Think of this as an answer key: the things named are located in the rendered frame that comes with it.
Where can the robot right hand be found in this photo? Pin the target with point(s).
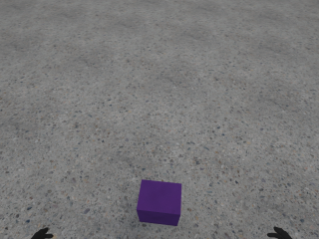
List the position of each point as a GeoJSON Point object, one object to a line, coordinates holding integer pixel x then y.
{"type": "Point", "coordinates": [280, 234]}

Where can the carton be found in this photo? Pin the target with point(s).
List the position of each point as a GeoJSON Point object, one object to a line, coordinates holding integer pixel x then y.
{"type": "Point", "coordinates": [159, 202]}

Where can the robot left hand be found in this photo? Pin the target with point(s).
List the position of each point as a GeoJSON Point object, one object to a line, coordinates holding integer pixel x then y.
{"type": "Point", "coordinates": [41, 234]}

